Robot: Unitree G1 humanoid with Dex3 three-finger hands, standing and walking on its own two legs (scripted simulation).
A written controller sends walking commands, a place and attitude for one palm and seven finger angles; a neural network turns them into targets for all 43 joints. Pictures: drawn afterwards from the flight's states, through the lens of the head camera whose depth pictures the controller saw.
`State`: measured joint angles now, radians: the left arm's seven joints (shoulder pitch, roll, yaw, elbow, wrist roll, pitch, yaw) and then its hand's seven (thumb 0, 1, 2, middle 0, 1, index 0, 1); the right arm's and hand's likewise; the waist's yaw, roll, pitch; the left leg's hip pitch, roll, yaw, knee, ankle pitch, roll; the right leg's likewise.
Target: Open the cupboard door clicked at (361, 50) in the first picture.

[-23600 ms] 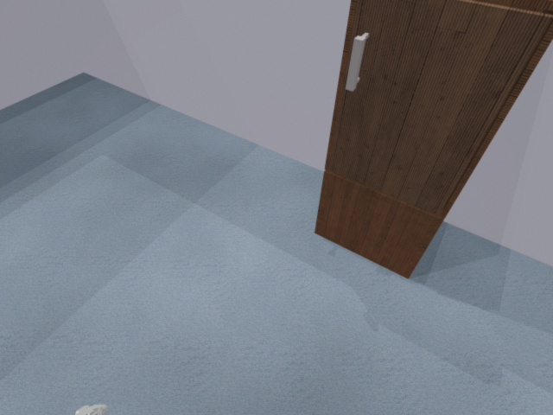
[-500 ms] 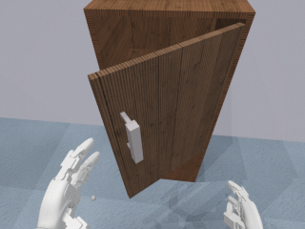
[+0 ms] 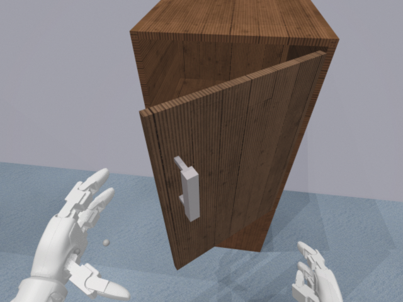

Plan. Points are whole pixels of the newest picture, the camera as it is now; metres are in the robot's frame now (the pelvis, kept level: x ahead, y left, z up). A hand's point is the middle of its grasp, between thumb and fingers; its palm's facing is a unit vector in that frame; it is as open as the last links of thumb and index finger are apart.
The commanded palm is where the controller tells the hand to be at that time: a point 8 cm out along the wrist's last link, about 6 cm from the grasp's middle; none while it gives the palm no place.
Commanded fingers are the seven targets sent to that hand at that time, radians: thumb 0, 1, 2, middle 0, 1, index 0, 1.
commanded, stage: draw the hand back to the body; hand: left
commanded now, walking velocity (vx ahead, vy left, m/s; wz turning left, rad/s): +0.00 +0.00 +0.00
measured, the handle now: (185, 189) +0.30 +0.07 +0.10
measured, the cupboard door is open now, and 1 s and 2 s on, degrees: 40 40 40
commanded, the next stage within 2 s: step back with the hand held close in 1.04 s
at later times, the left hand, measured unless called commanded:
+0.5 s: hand (65, 206) +0.21 +0.23 +0.17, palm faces +0.36 -0.85 -0.38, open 11.0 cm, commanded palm +0.16 +0.28 +0.19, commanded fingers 0.00 0.65 0.80 -0.19 -0.30 -0.19 -0.30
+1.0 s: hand (60, 196) +0.22 +0.24 +0.18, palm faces +0.42 -0.82 -0.39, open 7.5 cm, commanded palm +0.17 +0.28 +0.20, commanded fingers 0.00 0.90 0.90 -0.20 -0.30 -0.20 -0.30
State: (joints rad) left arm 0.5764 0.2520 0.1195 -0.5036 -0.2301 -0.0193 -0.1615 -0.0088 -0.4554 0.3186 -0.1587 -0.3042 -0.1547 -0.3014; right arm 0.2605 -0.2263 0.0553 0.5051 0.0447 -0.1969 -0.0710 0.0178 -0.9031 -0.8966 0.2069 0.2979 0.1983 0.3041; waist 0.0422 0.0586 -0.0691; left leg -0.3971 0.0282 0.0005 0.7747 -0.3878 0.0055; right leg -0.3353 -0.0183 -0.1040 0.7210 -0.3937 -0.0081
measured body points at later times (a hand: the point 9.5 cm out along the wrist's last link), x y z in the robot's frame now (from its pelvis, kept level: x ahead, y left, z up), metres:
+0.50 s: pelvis +0.02 +0.00 +0.03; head +0.01 -0.02 +0.48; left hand +0.18 +0.27 +0.19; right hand +0.22 -0.21 -0.05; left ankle +0.01 +0.11 -0.71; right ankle -0.01 -0.11 -0.71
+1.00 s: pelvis +0.02 -0.01 +0.03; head +0.01 -0.04 +0.48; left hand +0.19 +0.28 +0.20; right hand +0.21 -0.24 -0.05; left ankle +0.01 +0.11 -0.71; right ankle -0.01 -0.11 -0.71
